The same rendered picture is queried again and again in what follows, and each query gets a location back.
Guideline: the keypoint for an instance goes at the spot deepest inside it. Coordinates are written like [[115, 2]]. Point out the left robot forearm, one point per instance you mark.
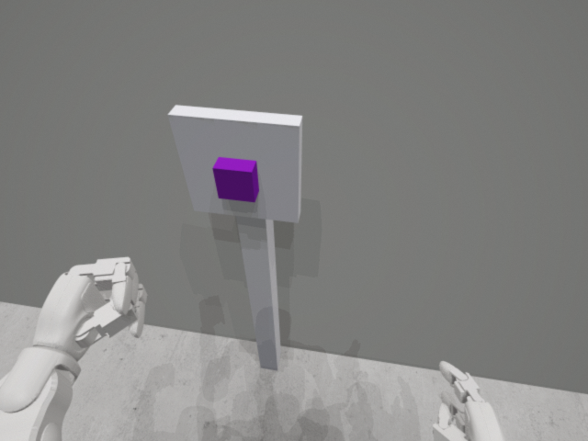
[[36, 394]]

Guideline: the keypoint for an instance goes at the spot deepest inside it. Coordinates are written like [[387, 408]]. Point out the panel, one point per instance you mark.
[[274, 141]]

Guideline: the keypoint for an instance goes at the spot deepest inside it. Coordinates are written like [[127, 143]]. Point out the robot right hand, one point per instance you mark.
[[475, 421]]

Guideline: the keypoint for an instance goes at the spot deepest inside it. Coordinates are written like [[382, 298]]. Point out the button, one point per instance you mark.
[[236, 179]]

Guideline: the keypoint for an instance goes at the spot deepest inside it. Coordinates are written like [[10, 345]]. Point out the robot left hand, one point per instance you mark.
[[64, 318]]

